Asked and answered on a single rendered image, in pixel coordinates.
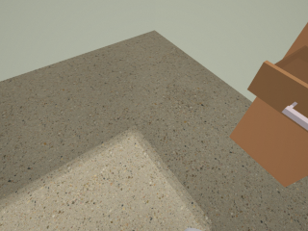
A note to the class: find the cabinet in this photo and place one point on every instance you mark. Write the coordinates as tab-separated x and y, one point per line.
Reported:
272	140

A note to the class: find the handle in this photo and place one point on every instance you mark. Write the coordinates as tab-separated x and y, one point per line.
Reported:
296	116

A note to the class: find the drawer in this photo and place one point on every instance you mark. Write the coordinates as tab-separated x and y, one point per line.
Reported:
283	83

